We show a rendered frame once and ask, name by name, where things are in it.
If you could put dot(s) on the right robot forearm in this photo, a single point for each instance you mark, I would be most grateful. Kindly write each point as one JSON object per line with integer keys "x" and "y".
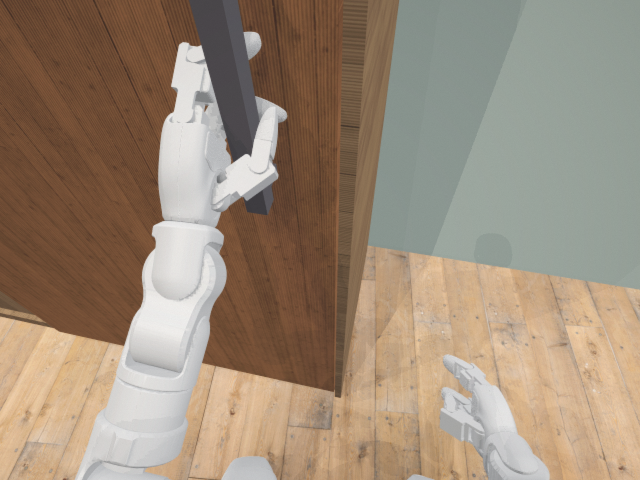
{"x": 507, "y": 456}

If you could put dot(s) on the wardrobe door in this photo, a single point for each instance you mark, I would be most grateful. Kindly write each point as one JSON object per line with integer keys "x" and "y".
{"x": 8, "y": 303}
{"x": 85, "y": 89}

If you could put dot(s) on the robot left hand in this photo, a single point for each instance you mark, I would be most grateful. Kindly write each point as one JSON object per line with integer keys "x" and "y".
{"x": 193, "y": 147}

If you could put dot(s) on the robot right hand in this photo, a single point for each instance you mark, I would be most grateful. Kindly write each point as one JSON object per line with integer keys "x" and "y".
{"x": 473, "y": 419}

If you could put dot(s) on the handle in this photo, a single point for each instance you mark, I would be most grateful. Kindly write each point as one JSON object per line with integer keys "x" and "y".
{"x": 220, "y": 31}

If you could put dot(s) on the left robot thigh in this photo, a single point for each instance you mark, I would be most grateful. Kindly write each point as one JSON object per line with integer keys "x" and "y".
{"x": 249, "y": 468}

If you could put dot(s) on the left robot forearm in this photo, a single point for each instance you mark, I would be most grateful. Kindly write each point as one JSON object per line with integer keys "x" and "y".
{"x": 144, "y": 423}

